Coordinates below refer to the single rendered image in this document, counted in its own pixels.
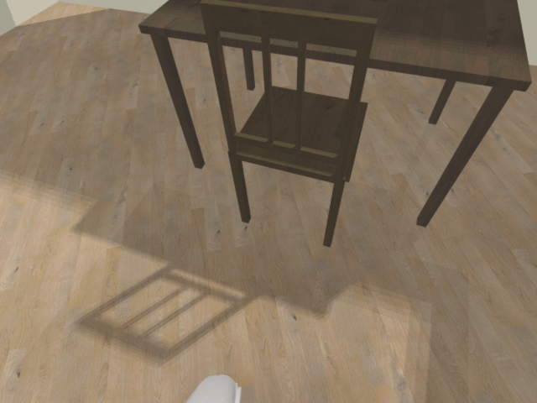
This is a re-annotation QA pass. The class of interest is table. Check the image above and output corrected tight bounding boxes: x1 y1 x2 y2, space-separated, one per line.
138 0 532 228

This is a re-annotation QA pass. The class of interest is chair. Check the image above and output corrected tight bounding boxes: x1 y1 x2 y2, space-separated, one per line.
200 0 378 247

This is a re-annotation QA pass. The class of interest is robot left thigh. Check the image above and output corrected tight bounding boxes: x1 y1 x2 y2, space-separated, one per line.
186 375 242 403

